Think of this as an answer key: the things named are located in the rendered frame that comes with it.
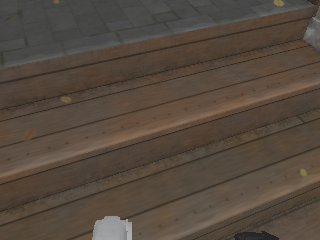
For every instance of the left robot thigh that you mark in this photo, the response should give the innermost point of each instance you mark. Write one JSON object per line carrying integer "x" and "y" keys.
{"x": 113, "y": 228}

